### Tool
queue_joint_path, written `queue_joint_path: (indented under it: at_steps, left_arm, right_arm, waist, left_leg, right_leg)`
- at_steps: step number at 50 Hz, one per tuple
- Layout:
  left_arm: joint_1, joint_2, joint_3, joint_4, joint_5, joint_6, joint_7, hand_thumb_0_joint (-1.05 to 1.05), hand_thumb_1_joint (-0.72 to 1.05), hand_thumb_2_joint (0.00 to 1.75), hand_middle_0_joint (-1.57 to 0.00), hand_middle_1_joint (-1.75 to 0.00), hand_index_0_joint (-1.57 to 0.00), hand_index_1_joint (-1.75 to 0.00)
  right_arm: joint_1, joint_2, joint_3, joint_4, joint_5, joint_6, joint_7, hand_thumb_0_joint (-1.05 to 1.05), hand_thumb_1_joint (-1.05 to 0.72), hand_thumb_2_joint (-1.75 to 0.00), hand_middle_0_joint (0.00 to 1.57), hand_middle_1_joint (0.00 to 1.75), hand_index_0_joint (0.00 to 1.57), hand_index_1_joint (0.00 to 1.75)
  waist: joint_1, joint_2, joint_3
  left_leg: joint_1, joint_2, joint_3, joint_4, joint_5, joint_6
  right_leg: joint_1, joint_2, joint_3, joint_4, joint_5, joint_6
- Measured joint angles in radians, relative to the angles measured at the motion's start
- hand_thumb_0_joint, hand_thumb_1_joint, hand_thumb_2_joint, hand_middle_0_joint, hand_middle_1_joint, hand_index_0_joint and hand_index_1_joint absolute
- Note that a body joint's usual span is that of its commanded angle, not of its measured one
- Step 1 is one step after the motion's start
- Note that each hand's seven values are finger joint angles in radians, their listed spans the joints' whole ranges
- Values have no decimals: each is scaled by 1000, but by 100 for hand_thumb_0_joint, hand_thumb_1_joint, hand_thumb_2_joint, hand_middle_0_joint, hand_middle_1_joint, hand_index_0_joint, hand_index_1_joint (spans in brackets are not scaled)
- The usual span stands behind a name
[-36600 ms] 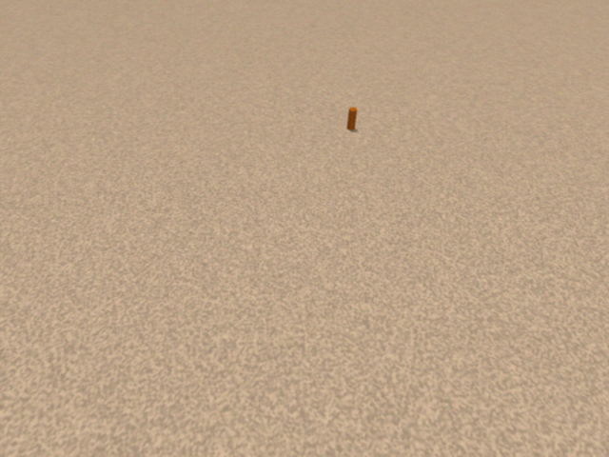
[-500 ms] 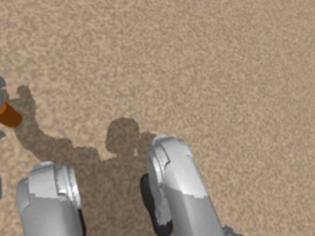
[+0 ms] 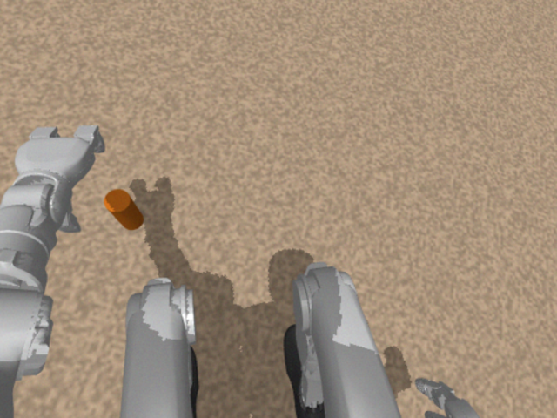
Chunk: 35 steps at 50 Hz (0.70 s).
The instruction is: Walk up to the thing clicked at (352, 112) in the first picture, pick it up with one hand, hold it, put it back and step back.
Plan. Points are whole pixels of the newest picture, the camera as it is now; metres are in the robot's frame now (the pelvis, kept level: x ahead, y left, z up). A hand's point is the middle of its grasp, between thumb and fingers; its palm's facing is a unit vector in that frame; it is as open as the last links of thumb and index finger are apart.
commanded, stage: withdraw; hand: left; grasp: from above
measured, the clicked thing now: (125, 211) +0.51 +0.25 -0.34
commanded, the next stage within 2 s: home in 0.30 s
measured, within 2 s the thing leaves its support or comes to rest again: neither
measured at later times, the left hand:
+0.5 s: hand (84, 181) +0.50 +0.27 -0.17, palm faces -0.34 -0.01 -0.94, open 13.7 cm
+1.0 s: hand (23, 250) +0.35 +0.25 +0.02, palm faces -0.27 -0.62 -0.74, open 7.9 cm
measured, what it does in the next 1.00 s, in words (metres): rises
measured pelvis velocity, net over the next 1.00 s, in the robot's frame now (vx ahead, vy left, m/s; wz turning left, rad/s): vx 0.02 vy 0.00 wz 0.04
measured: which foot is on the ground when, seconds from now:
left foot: down 0.00-1.00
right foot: down 0.00-1.00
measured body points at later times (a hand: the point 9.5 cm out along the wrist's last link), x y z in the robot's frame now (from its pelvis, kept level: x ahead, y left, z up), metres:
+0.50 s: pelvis +0.01 +0.01 -0.04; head +0.23 +0.05 +0.34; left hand +0.52 +0.27 -0.12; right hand +0.02 -0.25 -0.16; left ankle +0.09 +0.13 -0.37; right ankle +0.11 -0.13 -0.37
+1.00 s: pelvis +0.02 +0.00 +0.13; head +0.17 +0.04 +0.55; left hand +0.36 +0.28 +0.06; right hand +0.21 -0.25 +0.02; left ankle +0.09 +0.13 -0.37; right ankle +0.11 -0.13 -0.37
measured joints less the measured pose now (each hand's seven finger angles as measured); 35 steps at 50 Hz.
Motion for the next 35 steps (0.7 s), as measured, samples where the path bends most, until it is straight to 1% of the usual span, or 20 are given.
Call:
queue_joint_path:
  at_steps: [2,5,9,13,16,19,21,23,27,29,31,35]
  left_arm:
    - [-16,0,-5,31,22,-18,29,0,-53,101,-14,-97,-12,-99]
    - [-48,8,-5,103,59,-29,78,0,-53,101,-14,-98,-11,-100]
    - [-87,24,15,201,98,-35,139,0,-53,102,-13,-99,-11,-100]
    - [-108,46,54,255,128,-40,189,0,-52,101,-14,-99,-12,-101]
    - [-97,61,95,234,139,-37,222,0,-51,101,-14,-99,-12,-100]
    - [-68,62,124,172,130,-15,245,0,-51,100,-14,-99,-13,-100]
    - [-54,58,130,136,116,6,247,0,-50,99,-14,-99,-13,-99]
    - [-42,51,134,100,98,27,234,0,-49,97,-16,-97,-15,-97]
    - [-20,29,120,44,41,72,179,0,-42,93,-19,-91,-18,-91]
    - [1,14,113,11,2,89,137,0,-36,91,-20,-84,-19,-84]
    - [39,-5,103,-36,-46,104,92,0,-28,89,-21,-77,-20,-77]
    - [182,-54,94,-219,-174,127,-1,0,-6,85,-22,-62,-20,-62]
  right_arm:
    - [2,-6,5,6,-4,1,-8,0,-92,-91,20,30,20,30]
    - [3,-9,12,17,-13,-3,-15,0,-92,-91,20,30,20,30]
    - [9,-5,25,32,-28,-17,-17,0,-92,-91,20,30,20,30]
    - [21,11,42,49,-48,-36,-11,0,-92,-91,20,30,20,30]
    - [36,29,46,61,-59,-46,-4,0,-92,-91,20,30,20,30]
    - [53,52,41,69,-60,-46,2,1,-92,-90,20,30,20,30]
    - [61,66,37,74,-56,-42,5,1,-92,-90,20,30,20,30]
    - [65,77,32,77,-48,-36,8,1,-91,-90,20,30,20,30]
    - [67,86,18,73,-24,-21,9,1,-90,-90,20,30,20,30]
    - [66,84,10,66,-10,-10,7,1,-90,-90,20,30,20,30]
    - [67,80,1,53,7,2,4,1,-90,-90,20,30,20,30]
    - [68,64,-21,11,39,28,-3,1,-90,-90,20,30,20,30]
  waist:
    - [-10,-8,0]
    - [-33,-15,5]
    - [-64,-18,22]
    - [-89,-21,52]
    - [-97,-17,70]
    - [-96,-9,69]
    - [-90,-1,62]
    - [-79,8,50]
    - [-52,32,18]
    - [-37,44,0]
    - [-21,54,-19]
    - [17,64,-49]
  left_leg:
    - [-8,-2,-2,4,5,-2]
    - [-31,-5,-4,22,10,-2]
    - [-78,-9,-6,63,14,-1]
    - [-126,-12,-9,112,15,2]
    - [-158,-14,-11,145,12,3]
    - [-179,-14,-7,162,5,5]
    - [-181,-12,-3,163,-1,7]
    - [-174,-8,0,156,-9,10]
    - [-132,-3,6,116,-24,15]
    - [-99,-1,8,85,-30,17]
    - [-61,1,11,48,-35,18]
    - [33,5,16,-41,-39,18]
  right_leg:
    - [-6,-1,-2,4,3,-2]
    - [-27,-2,-3,21,7,-3]
    - [-70,-1,-2,58,9,1]
    - [-114,1,-1,103,9,8]
    - [-142,2,-1,133,6,11]
    - [-163,3,4,151,-1,13]
    - [-167,4,7,153,-6,16]
    - [-162,7,10,145,-11,20]
    - [-121,6,12,104,-23,22]
    - [-89,5,13,73,-29,22]
    - [-52,3,13,37,-33,22]
    - [40,0,12,-52,-34,21]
